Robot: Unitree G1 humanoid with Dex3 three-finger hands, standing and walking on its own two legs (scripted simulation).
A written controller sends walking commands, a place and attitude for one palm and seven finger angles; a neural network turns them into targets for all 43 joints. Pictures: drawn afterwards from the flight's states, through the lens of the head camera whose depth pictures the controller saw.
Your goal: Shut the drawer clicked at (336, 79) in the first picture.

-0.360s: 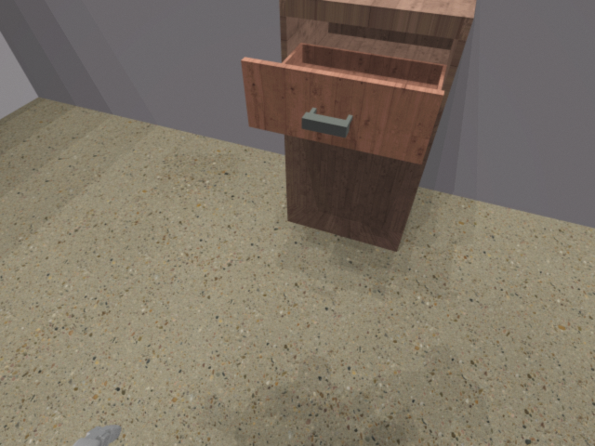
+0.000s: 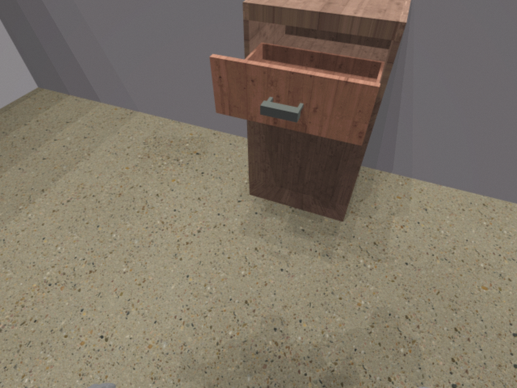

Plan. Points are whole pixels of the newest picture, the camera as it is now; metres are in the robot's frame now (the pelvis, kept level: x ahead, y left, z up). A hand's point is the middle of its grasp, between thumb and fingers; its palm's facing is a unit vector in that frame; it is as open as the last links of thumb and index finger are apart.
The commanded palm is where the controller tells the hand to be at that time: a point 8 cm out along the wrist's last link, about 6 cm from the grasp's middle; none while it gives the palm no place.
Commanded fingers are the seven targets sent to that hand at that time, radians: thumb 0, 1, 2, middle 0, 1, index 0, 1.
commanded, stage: stand and wait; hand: left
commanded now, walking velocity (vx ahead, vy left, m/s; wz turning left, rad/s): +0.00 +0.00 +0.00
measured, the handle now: (282, 107) +0.81 -0.02 +0.01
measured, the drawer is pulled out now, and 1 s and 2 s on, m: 0.29 0.29 0.29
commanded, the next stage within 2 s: look at it before walking up in 0.46 s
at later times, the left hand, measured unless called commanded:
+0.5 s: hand out of the picture +0.06 +0.24 -0.15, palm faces -0.03 -0.94 -0.34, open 7.4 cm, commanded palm none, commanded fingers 0.00 0.90 0.90 -0.20 -0.30 -0.20 -0.30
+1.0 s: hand out of the picture +0.07 +0.25 -0.15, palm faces -0.04 -0.94 -0.33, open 7.4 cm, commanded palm none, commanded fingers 0.00 0.90 0.90 -0.20 -0.30 -0.20 -0.30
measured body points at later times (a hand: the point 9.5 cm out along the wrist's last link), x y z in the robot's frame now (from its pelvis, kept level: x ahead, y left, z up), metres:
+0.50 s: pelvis -0.01 -0.01 +0.00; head -0.01 -0.01 +0.45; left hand +0.07 +0.29 -0.12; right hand +0.05 -0.30 -0.14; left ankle -0.01 +0.13 -0.74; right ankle -0.01 -0.11 -0.74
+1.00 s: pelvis -0.01 +0.00 +0.01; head +0.00 +0.00 +0.45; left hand +0.07 +0.30 -0.13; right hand +0.06 -0.29 -0.13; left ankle -0.01 +0.13 -0.74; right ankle -0.01 -0.11 -0.74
